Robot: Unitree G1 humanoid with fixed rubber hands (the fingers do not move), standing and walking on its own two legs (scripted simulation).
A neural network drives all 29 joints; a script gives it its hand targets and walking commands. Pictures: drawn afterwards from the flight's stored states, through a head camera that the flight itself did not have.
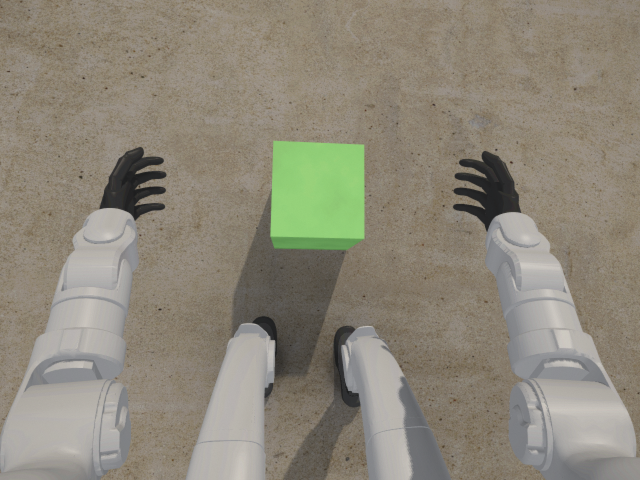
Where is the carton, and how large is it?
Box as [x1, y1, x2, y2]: [270, 141, 363, 249]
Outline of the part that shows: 273,141 270,236 274,248 347,249 363,238 363,145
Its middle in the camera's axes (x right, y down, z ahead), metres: -0.01 -0.09 +0.95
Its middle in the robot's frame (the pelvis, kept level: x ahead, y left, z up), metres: +0.51 -0.04 -0.57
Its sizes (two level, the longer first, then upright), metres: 0.210 0.200 0.250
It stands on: the floor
